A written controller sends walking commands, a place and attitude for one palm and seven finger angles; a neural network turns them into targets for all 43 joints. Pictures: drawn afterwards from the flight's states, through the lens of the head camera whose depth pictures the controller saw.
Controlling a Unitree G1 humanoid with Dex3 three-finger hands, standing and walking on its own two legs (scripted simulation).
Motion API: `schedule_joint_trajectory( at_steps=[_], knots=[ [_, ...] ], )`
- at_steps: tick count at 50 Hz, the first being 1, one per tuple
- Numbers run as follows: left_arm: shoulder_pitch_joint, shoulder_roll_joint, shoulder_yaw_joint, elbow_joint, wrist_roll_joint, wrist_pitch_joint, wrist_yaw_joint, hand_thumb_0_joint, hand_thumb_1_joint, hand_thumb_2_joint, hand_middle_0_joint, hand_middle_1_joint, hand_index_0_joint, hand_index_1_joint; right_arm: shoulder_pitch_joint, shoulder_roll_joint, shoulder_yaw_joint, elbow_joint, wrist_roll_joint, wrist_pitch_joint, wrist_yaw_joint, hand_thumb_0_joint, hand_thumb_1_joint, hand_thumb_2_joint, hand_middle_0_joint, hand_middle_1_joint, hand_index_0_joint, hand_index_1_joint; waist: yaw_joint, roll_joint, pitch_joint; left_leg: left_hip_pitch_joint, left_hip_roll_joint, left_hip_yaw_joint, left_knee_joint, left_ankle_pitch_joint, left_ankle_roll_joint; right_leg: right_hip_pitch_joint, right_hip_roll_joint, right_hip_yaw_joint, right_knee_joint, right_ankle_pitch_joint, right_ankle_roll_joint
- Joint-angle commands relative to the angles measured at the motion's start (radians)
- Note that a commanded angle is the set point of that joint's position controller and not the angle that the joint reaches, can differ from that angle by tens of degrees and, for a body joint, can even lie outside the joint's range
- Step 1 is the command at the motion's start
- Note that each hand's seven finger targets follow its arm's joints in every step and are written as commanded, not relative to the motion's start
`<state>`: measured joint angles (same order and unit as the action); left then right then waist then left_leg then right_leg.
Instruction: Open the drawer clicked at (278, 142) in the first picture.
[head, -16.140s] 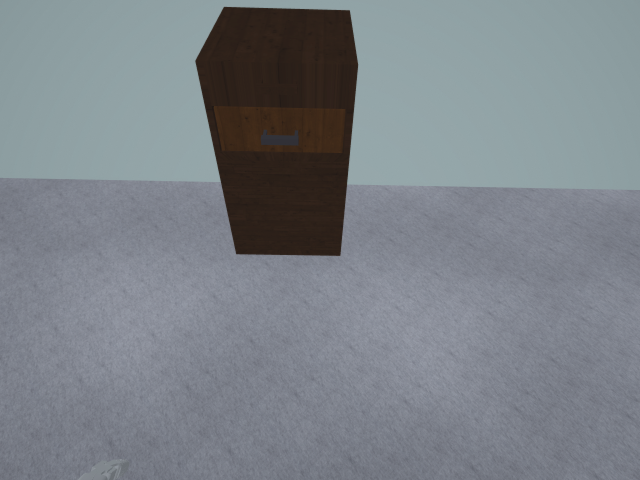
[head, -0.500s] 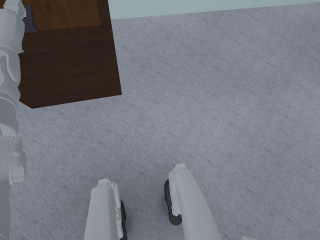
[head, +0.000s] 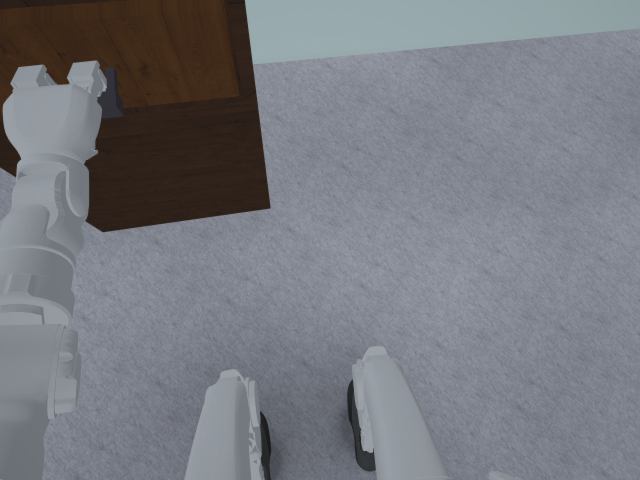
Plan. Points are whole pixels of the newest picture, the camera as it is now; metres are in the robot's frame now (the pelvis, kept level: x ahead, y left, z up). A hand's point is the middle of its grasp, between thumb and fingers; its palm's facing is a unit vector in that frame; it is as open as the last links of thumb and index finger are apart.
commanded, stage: pull the drawer open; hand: left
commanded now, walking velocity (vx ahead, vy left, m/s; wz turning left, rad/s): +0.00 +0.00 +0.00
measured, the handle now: (69, 94) +0.57 +0.27 -0.02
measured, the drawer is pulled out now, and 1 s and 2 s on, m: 0.02 0.08 0.11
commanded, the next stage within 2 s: none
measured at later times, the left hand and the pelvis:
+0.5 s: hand (83, 169) +0.49 +0.26 -0.04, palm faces -0.04 -0.01 -1.00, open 5.6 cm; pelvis +0.00 -0.01 +0.01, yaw +1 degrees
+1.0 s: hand (84, 193) +0.46 +0.25 -0.04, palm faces -0.04 -0.02 -1.00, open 5.7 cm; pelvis +0.00 -0.01 +0.01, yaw +1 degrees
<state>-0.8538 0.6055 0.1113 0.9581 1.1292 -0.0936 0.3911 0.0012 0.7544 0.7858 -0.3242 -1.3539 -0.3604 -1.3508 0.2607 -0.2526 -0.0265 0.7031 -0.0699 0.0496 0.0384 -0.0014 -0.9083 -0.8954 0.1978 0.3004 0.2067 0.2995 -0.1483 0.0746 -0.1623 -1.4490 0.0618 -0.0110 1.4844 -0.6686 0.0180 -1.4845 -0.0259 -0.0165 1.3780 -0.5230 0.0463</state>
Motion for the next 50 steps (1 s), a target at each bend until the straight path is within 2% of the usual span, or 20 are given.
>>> schedule_joint_trajectory(
  at_steps=[1, 3, 5, 8, 9, 11, 12, 14, 18, 19, 20, 24, 27, 28, 31, 39, 40, 44, 47, 50],
  knots=[
    [-0.2, 0.213, 0.049, -0.153, -0.002, 0.001, 0.064, 0.0, 0.9, 0.9, -0.4, -1.35, -0.4, -1.35, 0.234, -0.188, -0.068, -0.006, 0.001, 0.002, -0.01, 0.0, -0.9, -0.9, 0.2, 0.3, 0.2, 0.3, 0.021, 0.103, -0.658, 0.519, -0.022, -0.045, -0.165, 0.788, -0.001, 0.396, 0.054, -0.063, -0.078, 0.497, -0.074],
    [-0.218, 0.173, 0.023, -0.154, 0.0, 0.001, 0.075, 0.0, 0.9, 0.9, -0.4, -1.35, -0.4, -1.35, 0.231, -0.183, -0.072, 0.0, 0.0, 0.001, -0.009, 0.0, -0.9, -0.9, 0.2, 0.3, 0.2, 0.3, 0.008, 0.103, -0.651, 0.53, -0.022, -0.046, -0.17, 0.782, -0.001, 0.388, 0.054, -0.064, -0.085, 0.492, -0.074],
    [-0.202, 0.179, 0.031, -0.145, 0.003, 0.002, 0.084, 0.0, 0.9, 0.9, -0.4, -1.35, -0.4, -1.35, 0.226, -0.185, -0.075, 0.001, -0.001, 0.0, -0.01, 0.0, -0.9, -0.9, 0.2, 0.3, 0.2, 0.3, 0.01, 0.085, -0.642, 0.516, -0.024, -0.039, -0.171, 0.767, 0.001, 0.404, 0.054, -0.061, -0.09, 0.502, -0.072],
    [-0.179, 0.186, 0.042, -0.164, -0.001, 0.0, 0.091, 0.0, 0.9, 0.9, -0.4, -1.35, -0.4, -1.35, 0.219, -0.182, -0.075, -0.002, -0.003, 0.001, -0.009, 0.0, -0.9, -0.9, 0.2, 0.3, 0.2, 0.3, 0.029, 0.098, -0.673, 0.522, -0.03, -0.03, -0.181, 0.774, 0.002, 0.456, 0.052, -0.054, -0.093, 0.535, -0.076],
    [-0.158, 0.159, 0.025, -0.147, 0.002, 0.0, 0.095, 0.0, 0.9, 0.9, -0.4, -1.35, -0.4, -1.35, 0.214, -0.179, -0.076, -0.002, -0.003, -0.001, -0.009, 0.0, -0.9, -0.9, 0.2, 0.3, 0.2, 0.3, 0.025, 0.089, -0.662, 0.516, -0.032, -0.025, -0.181, 0.76, 0.004, 0.453, 0.052, -0.054, -0.1, 0.529, -0.074],
    [-0.142, 0.175, 0.036, -0.135, 0.005, 0.0, 0.099, 0.0, 0.9, 0.9, -0.4, -1.35, -0.4, -1.35, 0.203, -0.18, -0.074, 0.0, -0.004, -0.001, -0.012, 0.0, -0.9, -0.9, 0.2, 0.3, 0.2, 0.3, 0.03, 0.071, -0.624, 0.483, -0.034, -0.019, -0.186, 0.719, 0.005, 0.46, 0.053, -0.052, -0.104, 0.519, -0.075],
    [-0.155, 0.159, 0.025, -0.152, 0.006, -0.002, 0.103, 0.0, 0.9, 0.9, -0.4, -1.35, -0.4, -1.35, 0.204, -0.178, -0.077, -0.002, -0.003, -0.003, -0.013, 0.0, -0.9, -0.9, 0.2, 0.3, 0.2, 0.3, 0.02, 0.076, -0.637, 0.494, -0.034, -0.017, -0.188, 0.716, 0.006, 0.461, 0.053, -0.051, -0.107, 0.522, -0.074],
    [-0.141, 0.152, 0.024, -0.167, 0.009, -0.009, 0.111, 0.0, 0.9, 0.9, -0.4, -1.35, -0.4, -1.35, 0.197, -0.176, -0.077, -0.002, -0.005, -0.005, -0.012, 0.0, -0.9, -0.9, 0.2, 0.3, 0.2, 0.3, 0.034, 0.102, -0.653, 0.519, -0.034, -0.02, -0.192, 0.743, 0.002, 0.458, 0.052, -0.052, -0.105, 0.521, -0.076],
    [-0.14, 0.145, 0.023, -0.135, 0.01, -0.007, 0.121, 0.0, 0.9, 0.9, -0.4, -1.35, -0.4, -1.35, 0.189, -0.178, -0.079, 0.007, -0.006, -0.008, -0.014, 0.0, -0.9, -0.9, 0.2, 0.3, 0.2, 0.3, 0.023, 0.061, -0.613, 0.481, -0.036, -0.018, -0.196, 0.675, 0.004, 0.449, 0.055, -0.052, -0.108, 0.491, -0.077],
    [-0.137, 0.12, 0.0, -0.123, 0.011, -0.007, 0.123, 0.0, 0.9, 0.9, -0.4, -1.35, -0.4, -1.35, 0.179, -0.176, -0.078, 0.005, -0.005, -0.01, -0.015, 0.0, -0.9, -0.9, 0.2, 0.3, 0.2, 0.3, 0.02, 0.062, -0.59, 0.456, -0.041, -0.009, -0.198, 0.636, 0.006, 0.452, 0.055, -0.049, -0.116, 0.477, -0.076],
    [-0.137, 0.146, 0.021, -0.124, 0.013, -0.007, 0.126, 0.0, 0.9, 0.9, -0.4, -1.35, -0.4, -1.35, 0.182, -0.178, -0.079, 0.008, -0.004, -0.011, -0.016, 0.0, -0.9, -0.9, 0.2, 0.3, 0.2, 0.3, 0.026, 0.056, -0.599, 0.452, -0.041, -0.008, -0.199, 0.63, 0.005, 0.459, 0.054, -0.049, -0.111, 0.479, -0.077],
    [-0.109, 0.13, 0.016, -0.142, 0.016, -0.006, 0.134, 0.0, 0.9, 0.9, -0.4, -1.35, -0.4, -1.35, 0.173, -0.175, -0.083, 0.005, -0.005, -0.016, -0.015, 0.0, -0.9, -0.9, 0.2, 0.3, 0.2, 0.3, 0.041, 0.07, -0.641, 0.472, -0.045, -0.006, -0.201, 0.643, 0.003, 0.473, 0.053, -0.047, -0.107, 0.486, -0.078],
    [-0.096, 0.124, 0.015, -0.127, 0.01, 0.002, 0.137, 0.0, 0.9, 0.9, -0.4, -1.35, -0.4, -1.35, 0.17, -0.176, -0.083, 0.007, -0.002, -0.02, -0.016, 0.0, -0.9, -0.9, 0.2, 0.3, 0.2, 0.3, 0.035, 0.037, -0.614, 0.447, -0.045, -0.003, -0.209, 0.594, 0.005, 0.477, 0.055, -0.046, -0.117, 0.462, -0.076],
    [-0.109, 0.138, 0.022, -0.147, 0.011, -0.003, 0.136, 0.0, 0.9, 0.9, -0.4, -1.35, -0.4, -1.35, 0.165, -0.176, -0.082, 0.006, -0.001, -0.021, -0.016, 0.0, -0.9, -0.9, 0.2, 0.3, 0.2, 0.3, 0.044, 0.06, -0.627, 0.454, -0.046, -0.004, -0.211, 0.597, 0.003, 0.478, 0.053, -0.043, -0.111, 0.462, -0.079],
    [-0.101, 0.106, -0.003, -0.128, 0.013, 0.003, 0.14, 0.0, 0.9, 0.9, -0.4, -1.35, -0.4, -1.35, 0.161, -0.174, -0.084, 0.01, 0.0, -0.026, -0.018, 0.0, -0.9, -0.9, 0.2, 0.3, 0.2, 0.3, 0.034, 0.043, -0.596, 0.445, -0.047, -0.004, -0.216, 0.576, 0.005, 0.462, 0.053, -0.047, -0.121, 0.44, -0.076],
    [-0.063, 0.114, 0.011, -0.139, 0.009, -0.004, 0.141, 0.0, 0.9, 0.9, -0.4, -1.35, -0.4, -1.35, 0.145, -0.173, -0.084, 0.01, 0.001, -0.035, -0.023, 0.0, -0.9, -0.9, 0.2, 0.3, 0.2, 0.3, 0.047, 0.034, -0.598, 0.435, -0.051, 0.003, -0.219, 0.549, 0.006, 0.474, 0.051, -0.039, -0.122, 0.433, -0.075],
    [-0.047, 0.139, 0.031, -0.147, 0.008, -0.004, 0.141, 0.0, 0.9, 0.9, -0.4, -1.35, -0.4, -1.35, 0.146, -0.174, -0.082, 0.007, 0.002, -0.034, -0.021, 0.0, -0.9, -0.9, 0.2, 0.3, 0.2, 0.3, 0.062, 0.036, -0.604, 0.437, -0.051, 0.002, -0.225, 0.553, 0.004, 0.489, 0.051, -0.04, -0.118, 0.433, -0.077],
    [-0.022, 0.084, 0.003, -0.147, 0.011, -0.01, 0.149, 0.0, 0.9, 0.9, -0.4, -1.35, -0.4, -1.35, 0.138, -0.17, -0.087, 0.005, 0.002, -0.035, -0.024, 0.0, -0.9, -0.9, 0.2, 0.3, 0.2, 0.3, 0.051, 0.019, -0.589, 0.451, -0.05, -0.001, -0.225, 0.563, 0.004, 0.463, 0.051, -0.042, -0.124, 0.428, -0.076],
    [0.007, 0.092, 0.019, -0.178, 0.009, -0.014, 0.159, 0.0, 0.9, 0.9, -0.4, -1.35, -0.4, -1.35, 0.133, -0.166, -0.087, -0.001, 0.002, -0.035, -0.021, 0.0, -0.9, -0.9, 0.2, 0.3, 0.2, 0.3, 0.071, 0.038, -0.603, 0.466, -0.051, 0.005, -0.23, 0.574, 0.002, 0.482, 0.051, -0.04, -0.124, 0.438, -0.078],
    [0.007, 0.093, 0.02, -0.182, 0.009, -0.014, 0.165, 0.0, 0.9, 0.9, -0.4, -1.35, -0.4, -1.35, 0.128, -0.166, -0.087, -0.001, 0.003, -0.032, -0.023, 0.0, -0.9, -0.9, 0.2, 0.3, 0.2, 0.3, 0.067, 0.02, -0.588, 0.459, -0.051, 0.001, -0.232, 0.572, 0.003, 0.482, 0.051, -0.04, -0.125, 0.437, -0.078]
  ],
)
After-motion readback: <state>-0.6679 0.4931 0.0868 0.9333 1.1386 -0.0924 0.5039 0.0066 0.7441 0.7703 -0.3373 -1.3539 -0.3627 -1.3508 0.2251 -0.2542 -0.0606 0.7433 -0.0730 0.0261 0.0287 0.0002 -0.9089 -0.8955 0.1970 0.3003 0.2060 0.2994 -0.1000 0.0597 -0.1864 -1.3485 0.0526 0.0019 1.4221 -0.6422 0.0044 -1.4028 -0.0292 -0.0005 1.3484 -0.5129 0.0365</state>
